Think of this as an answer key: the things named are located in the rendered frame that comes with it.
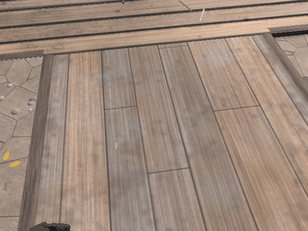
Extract left robot hand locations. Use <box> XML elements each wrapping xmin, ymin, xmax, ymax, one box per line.
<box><xmin>29</xmin><ymin>221</ymin><xmax>70</xmax><ymax>231</ymax></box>

